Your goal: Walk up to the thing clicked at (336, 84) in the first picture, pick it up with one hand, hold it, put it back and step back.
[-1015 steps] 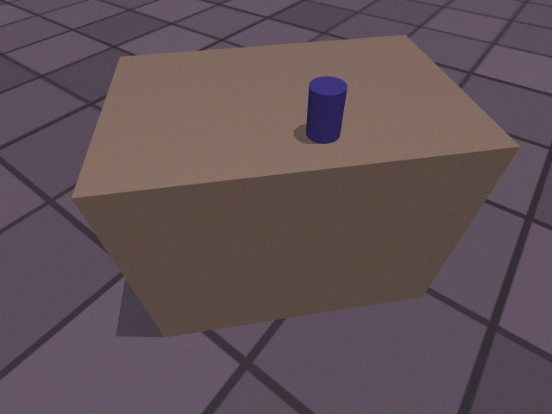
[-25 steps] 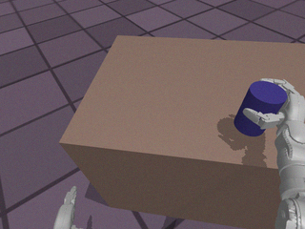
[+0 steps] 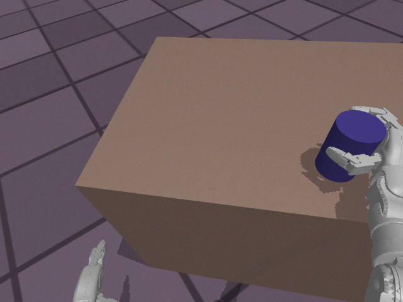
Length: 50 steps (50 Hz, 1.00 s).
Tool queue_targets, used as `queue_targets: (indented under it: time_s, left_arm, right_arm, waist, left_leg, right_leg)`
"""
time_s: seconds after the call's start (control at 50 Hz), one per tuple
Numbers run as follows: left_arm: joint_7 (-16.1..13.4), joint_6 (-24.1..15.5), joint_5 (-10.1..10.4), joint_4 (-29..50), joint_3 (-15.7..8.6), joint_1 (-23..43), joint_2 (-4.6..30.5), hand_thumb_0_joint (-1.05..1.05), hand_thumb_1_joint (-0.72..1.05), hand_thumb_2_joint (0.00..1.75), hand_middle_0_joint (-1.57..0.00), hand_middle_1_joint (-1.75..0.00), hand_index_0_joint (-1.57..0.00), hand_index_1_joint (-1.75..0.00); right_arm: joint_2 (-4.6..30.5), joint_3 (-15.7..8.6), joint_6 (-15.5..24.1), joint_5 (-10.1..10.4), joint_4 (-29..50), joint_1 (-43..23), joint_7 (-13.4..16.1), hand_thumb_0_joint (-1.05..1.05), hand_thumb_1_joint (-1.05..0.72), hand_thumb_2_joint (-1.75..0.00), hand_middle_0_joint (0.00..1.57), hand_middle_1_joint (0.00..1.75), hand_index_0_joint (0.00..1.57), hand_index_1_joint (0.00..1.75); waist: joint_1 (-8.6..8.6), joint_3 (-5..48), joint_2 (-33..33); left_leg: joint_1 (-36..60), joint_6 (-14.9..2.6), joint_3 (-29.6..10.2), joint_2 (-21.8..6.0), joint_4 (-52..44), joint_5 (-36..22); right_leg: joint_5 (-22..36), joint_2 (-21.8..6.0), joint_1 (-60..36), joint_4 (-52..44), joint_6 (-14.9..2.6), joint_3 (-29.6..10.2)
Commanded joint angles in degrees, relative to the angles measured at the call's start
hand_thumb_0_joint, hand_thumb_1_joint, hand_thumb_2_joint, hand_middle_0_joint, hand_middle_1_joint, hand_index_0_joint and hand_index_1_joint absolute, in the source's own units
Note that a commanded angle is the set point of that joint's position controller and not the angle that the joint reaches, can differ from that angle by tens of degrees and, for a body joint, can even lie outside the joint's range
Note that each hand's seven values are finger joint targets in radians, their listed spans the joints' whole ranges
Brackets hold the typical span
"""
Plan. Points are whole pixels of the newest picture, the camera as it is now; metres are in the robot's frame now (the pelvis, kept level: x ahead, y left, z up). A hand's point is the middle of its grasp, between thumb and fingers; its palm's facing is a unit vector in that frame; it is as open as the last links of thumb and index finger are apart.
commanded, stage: lower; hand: right
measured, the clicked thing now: (346, 148) +0.44 -0.22 +0.06
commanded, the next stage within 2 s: loosen in 0.10 s
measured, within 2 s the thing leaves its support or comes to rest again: neither
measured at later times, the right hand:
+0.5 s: hand (357, 143) +0.43 -0.23 +0.09, palm faces +0.23 +0.97 +0.02, open 11.5 cm
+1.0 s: hand (360, 142) +0.44 -0.24 +0.08, palm faces +0.27 +0.96 +0.01, open 16.8 cm
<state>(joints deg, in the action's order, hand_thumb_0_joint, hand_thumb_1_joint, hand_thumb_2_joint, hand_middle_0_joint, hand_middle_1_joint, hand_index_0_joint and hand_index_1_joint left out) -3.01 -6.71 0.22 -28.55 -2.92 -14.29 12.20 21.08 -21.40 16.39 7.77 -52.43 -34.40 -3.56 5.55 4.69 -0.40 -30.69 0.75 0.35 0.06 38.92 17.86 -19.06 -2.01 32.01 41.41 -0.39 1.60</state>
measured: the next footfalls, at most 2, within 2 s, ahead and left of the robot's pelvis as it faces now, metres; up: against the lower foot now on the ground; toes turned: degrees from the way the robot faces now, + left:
none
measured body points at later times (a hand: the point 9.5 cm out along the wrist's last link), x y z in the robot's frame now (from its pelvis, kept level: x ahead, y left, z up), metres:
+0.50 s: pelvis -0.01 +0.00 -0.01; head +0.04 -0.01 +0.44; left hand +0.14 +0.26 -0.06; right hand +0.41 -0.28 +0.09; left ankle +0.01 +0.13 -0.72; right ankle +0.01 -0.11 -0.72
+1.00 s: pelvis +0.00 +0.00 -0.01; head +0.05 -0.01 +0.43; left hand +0.14 +0.26 -0.06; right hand +0.42 -0.29 +0.09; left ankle +0.01 +0.13 -0.72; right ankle +0.01 -0.11 -0.72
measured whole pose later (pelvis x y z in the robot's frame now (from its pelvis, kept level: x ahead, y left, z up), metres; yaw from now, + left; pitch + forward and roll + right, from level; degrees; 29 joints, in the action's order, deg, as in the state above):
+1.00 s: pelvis +0.00 +0.00 -0.01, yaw +0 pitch +11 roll +1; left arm -2.5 -3.9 0.3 -18.8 -2.8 -18.9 12.9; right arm 22.5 -23.6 16.0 6.8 -52.2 -35.8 -3.3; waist 5.7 6.0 -0.3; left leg -36.2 0.8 0.3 0.0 45.5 20.6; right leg -21.6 -2.0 37.3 47.5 -0.4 1.4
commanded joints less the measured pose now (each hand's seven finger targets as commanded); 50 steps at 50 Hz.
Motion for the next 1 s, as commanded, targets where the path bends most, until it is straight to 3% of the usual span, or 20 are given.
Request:
queue_targets:
  time_s: [0.0,0.02,0.04,0.06,0.08,0.1,0.14,0.18,0.22,0.3,0.36,0.38,0.62,0.66,0.72,0.78,0.84,0.94,0.96,0.98]
  left_arm:
    - [-0.4,-2.3,-0.2,9.4,-3.4,-0.2,8.2,0.0,-0.57,0.07,-0.05,-0.04,-0.04,-0.05]
    - [-0.1,-2.3,-0.1,9.7,-2.9,-0.1,7.8,0.0,-0.57,0.08,-0.05,-0.04,-0.03,-0.05]
    - [-0.2,-2.3,-0.1,10.4,-3.5,1.2,8.6,0.0,-0.57,0.07,-0.05,-0.04,-0.04,-0.05]
    - [-0.4,-2.4,-0.1,13.7,-4.6,4.5,10.5,0.0,-0.57,0.08,-0.05,-0.04,-0.03,-0.05]
    - [-0.5,-2.2,-0.1,13.3,-4.8,3.6,10.6,0.0,-0.57,0.08,-0.05,-0.04,-0.03,-0.05]
    - [-0.5,-1.8,-0.3,10.2,-5.0,1.3,10.1,0.0,-0.56,0.07,-0.05,-0.04,-0.04,-0.05]
    - [-0.1,-1.9,0.0,11.2,-3.5,1.1,8.2,0.0,-0.56,0.07,-0.05,-0.04,-0.04,-0.05]
    - [-0.1,-2.0,0.0,14.4,-3.2,1.7,8.7,0.0,-0.57,0.07,-0.05,-0.04,-0.04,-0.05]
    - [-0.2,-1.4,-0.1,14.0,-4.8,-1.0,10.2,0.0,-0.51,0.03,-0.06,-0.05,-0.06,-0.04]
    - [0.1,-1.0,0.2,14.1,-3.4,-2.0,8.4,0.0,-0.51,0.03,-0.06,-0.05,-0.06,-0.04]
    - [0.3,-0.9,0.1,14.1,-3.9,-1.5,8.3,0.0,-0.51,0.03,-0.05,-0.05,-0.06,-0.04]
    - [0.3,-0.9,0.2,15.1,-3.8,-1.3,8.6,0.0,-0.51,0.03,-0.06,-0.05,-0.06,-0.04]
    - [0.0,-0.9,0.1,18.9,-4.2,-3.1,9.5,0.0,-0.55,0.06,-0.05,-0.05,-0.05,-0.05]
    - [-0.2,-1.0,0.0,20.5,-3.8,-2.2,9.2,0.0,-0.55,0.06,-0.05,-0.05,-0.05,-0.05]
    - [-0.1,-1.0,-0.2,16.9,-3.7,-4.0,8.9,0.0,-0.56,0.07,-0.05,-0.04,-0.04,-0.05]
    - [-0.3,-1.1,0.0,20.4,-3.4,-1.0,8.9,0.0,-0.56,0.07,-0.05,-0.04,-0.04,-0.06]
    - [0.0,-0.4,-0.3,16.4,-3.0,-4.9,7.9,0.0,-0.54,0.05,-0.06,-0.05,-0.05,-0.05]
    - [-0.4,0.2,0.0,20.1,-6.1,-3.4,11.9,0.0,-0.53,0.04,-0.06,-0.05,-0.05,-0.05]
    - [-0.3,0.3,0.0,17.9,-5.4,-4.7,11.1,0.0,-0.53,0.05,-0.05,-0.05,-0.05,-0.05]
    - [-0.5,0.3,0.3,19.4,-6.0,-3.6,11.7,0.0,-0.53,0.04,-0.05,-0.05,-0.05,-0.05]
  right_arm:
    - [12.5,-0.6,5.2,0.7,12.3,-23.9,-0.1,0.0,-0.11,-1.25,1.21,1.37,1.26,1.37]
    - [8.3,1.3,4.7,1.1,7.9,-20.4,-0.8,0.0,-0.13,-1.25,1.22,1.37,1.26,1.37]
    - [10.0,0.2,4.8,1.0,8.0,-20.8,-1.1,0.0,-0.14,-1.26,1.22,1.38,1.27,1.38]
    - [15.6,-2.6,5.7,0.8,13.8,-24.9,-0.7,0.0,-0.15,-1.26,1.22,1.37,1.27,1.37]
    - [16.4,-2.8,5.9,0.5,14.6,-26.1,-0.4,0.0,-0.13,-1.25,1.22,1.37,1.26,1.37]
    - [12.7,-0.3,5.2,0.2,10.6,-24.7,-0.6,0.0,-0.13,-1.25,1.21,1.37,1.26,1.37]
    - [9.7,0.1,5.1,0.7,7.7,-22.0,-0.8,0.0,-0.12,-1.27,1.22,1.38,1.27,1.38]
    - [12.3,-1.5,5.6,0.5,10.0,-23.0,-0.9,0.0,-0.13,-1.24,1.2,1.35,1.24,1.35]
    - [12.7,-1.1,5.4,0.0,7.7,-21.9,-1.2,0.0,0.03,-1.1,1.14,1.24,1.18,1.24]
    - [14.0,-1.7,5.0,-0.1,9.3,-22.9,-1.4,0.0,0.07,-0.83,1.07,1.02,1.09,1.02]
    - [10.6,0.1,4.3,-0.2,6.5,-21.9,-1.6,0.0,0.2,-0.68,1.03,0.91,1.05,0.91]
    - [13.5,-1.2,4.8,-0.2,10.4,-24.1,-1.4,0.0,0.23,-0.61,1.02,0.86,1.04,0.86]
    - [12.8,-0.9,4.3,-0.2,9.3,-24.7,-0.9,0.0,0.49,-0.18,0.52,0.36,0.52,0.36]
    - [15.2,-1.7,5.2,-0.1,14.4,-29.7,-0.5,0.0,0.5,-0.15,0.44,0.3,0.45,0.3]
    - [12.8,-1.0,4.7,0.0,10.7,-26.7,-0.5,0.0,0.52,-0.11,0.33,0.22,0.33,0.22]
    - [15.3,-1.6,5.2,-0.3,15.7,-29.5,0.1,0.0,0.5,-0.09,0.23,0.17,0.23,0.17]
    - [13.1,-1.8,4.4,-0.2,9.4,-23.9,0.2,0.0,0.53,-0.07,0.1,0.09,0.1,0.09]
    - [20.5,-5.0,4.2,-0.6,16.3,-27.6,0.3,0.0,0.55,-0.03,0.06,0.05,0.06,0.05]
    - [19.2,-4.2,3.9,-0.6,15.6,-27.2,0.1,0.0,0.55,-0.03,0.06,0.05,0.06,0.05]
    - [22.6,-6.4,4.1,-0.1,19.2,-29.4,0.2,0.0,0.55,-0.02,0.06,0.05,0.06,0.05]
  waist:
    - [0.44,22.2,3.7]
    - [0.91,20.9,2.7]
    - [0.22,21.2,3.3]
    - [-0.13,24.5,4.1]
    - [-0.47,24.8,4.4]
    - [0.7,21.0,3.9]
    - [0.77,17.8,1.6]
    - [0.59,21.5,1.7]
    - [1.38,21.5,1.5]
    - [0.53,18.4,3.0]
    - [0.59,16.7,3.4]
    - [0.29,16.9,4.0]
    - [0.41,20.9,3.0]
    - [0.68,23.1,3.4]
    - [0.56,21.1,4.2]
    - [-0.19,23.5,5.5]
    - [-0.13,18.6,3.8]
    - [-0.46,24.6,5.1]
    - [-0.66,25.1,7.2]
    - [-0.84,26.3,6.4]
  left_leg:
    - [5.6,-1.06,0.9,1.5,-2.6,-18.0]
    - [4.4,-1.03,1.2,1.8,-2.5,-17.1]
    - [3.8,-1.08,1.1,1.7,-2.5,-16.3]
    - [5.2,-1.12,0.8,1.4,-2.4,-16.4]
    - [5.9,-1.19,0.9,1.4,-2.1,-16.8]
    - [3.4,-1.24,1.0,1.5,-1.8,-15.2]
    - [3.3,-1.18,1.0,1.4,-2.0,-13.2]
    - [4.2,-1.06,0.8,1.3,-1.4,-14.7]
    - [3.6,-0.92,0.7,1.2,-1.0,-15.8]
    - [2.2,-1.12,0.6,1.0,-1.1,-12.7]
    - [0.4,-1.29,0.4,1.0,-0.7,-9.2]
    - [0.7,-1.25,0.0,0.7,-1.1,-8.5]
    - [0.8,-1.28,0.5,1.2,0.5,-7.8]
    - [1.4,-1.24,0.2,1.0,0.8,-10.0]
    - [-1.1,-1.45,0.9,1.4,1.3,-9.5]
    - [0.0,-1.66,0.7,1.3,1.3,-9.3]
    - [-0.1,-1.47,0.9,1.4,1.3,-9.6]
    - [3.8,-1.38,0.7,1.2,1.2,-13.0]
    - [3.0,-1.44,0.8,1.3,1.4,-13.6]
    - [3.8,-1.42,1.0,1.3,0.9,-14.1]
  right_leg:
    - [20.5,0.6,-15.1,-2.5,-0.32,-1.8]
    - [21.7,0.4,-14.9,-2.4,-0.16,-2.2]
    - [21.2,0.3,-14.4,-2.3,-0.12,-2.1]
    - [20.0,0.3,-14.7,-2.2,-0.23,-2.1]
    - [19.6,0.4,-14.7,-2.4,-0.22,-1.9]
    - [17.7,0.4,-13.2,-2.4,-0.2,-2.0]
    - [13.3,0.6,-9.6,-2.8,-0.46,-1.9]
    - [14.9,0.7,-10.4,-2.1,-0.63,-1.9]
    - [15.7,0.8,-11.3,-1.4,-0.72,-1.6]
    - [11.7,1.0,-9.2,-1.8,-0.69,-1.4]
    - [7.9,1.0,-7.1,-2.0,-0.55,-1.5]
    - [6.6,1.1,-6.7,-1.8,-0.61,-1.2]
    - [6.7,0.9,-7.4,-1.0,-0.46,-1.8]
    - [8.6,0.9,-8.1,-0.1,-0.53,-1.6]
    - [9.6,0.7,-8.8,0.0,-0.25,-2.1]
    - [9.5,0.5,-10.1,-0.3,-0.06,-2.1]
    - [9.4,0.8,-6.9,-0.2,-0.22,-2.0]
    - [13.2,0.9,-9.9,-0.2,-0.18,-1.8]
    - [15.5,0.8,-12.1,-0.1,-0.06,-1.9]
    - [16.6,0.8,-13.0,-0.2,-0.07,-2.2]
